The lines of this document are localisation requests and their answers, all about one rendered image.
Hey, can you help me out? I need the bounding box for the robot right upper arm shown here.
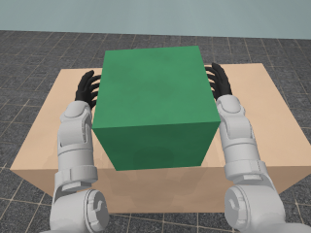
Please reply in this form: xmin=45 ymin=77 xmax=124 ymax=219
xmin=225 ymin=184 xmax=311 ymax=233

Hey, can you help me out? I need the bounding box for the robot left upper arm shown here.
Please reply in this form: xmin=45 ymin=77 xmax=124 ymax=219
xmin=40 ymin=189 xmax=110 ymax=233

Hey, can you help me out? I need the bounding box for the right robot hand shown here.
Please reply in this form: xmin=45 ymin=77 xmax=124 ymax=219
xmin=205 ymin=62 xmax=232 ymax=101

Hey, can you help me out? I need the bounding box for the robot right forearm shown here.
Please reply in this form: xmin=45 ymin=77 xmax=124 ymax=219
xmin=216 ymin=94 xmax=286 ymax=219

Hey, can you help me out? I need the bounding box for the robot left forearm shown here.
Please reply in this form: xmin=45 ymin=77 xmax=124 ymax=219
xmin=50 ymin=100 xmax=98 ymax=230

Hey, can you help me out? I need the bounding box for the pedestal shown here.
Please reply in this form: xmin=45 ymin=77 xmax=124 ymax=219
xmin=10 ymin=63 xmax=311 ymax=214

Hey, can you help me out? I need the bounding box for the left robot hand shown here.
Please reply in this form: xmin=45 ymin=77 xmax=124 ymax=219
xmin=75 ymin=70 xmax=101 ymax=110

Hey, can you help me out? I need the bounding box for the carton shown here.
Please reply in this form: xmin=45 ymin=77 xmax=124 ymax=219
xmin=91 ymin=46 xmax=221 ymax=171

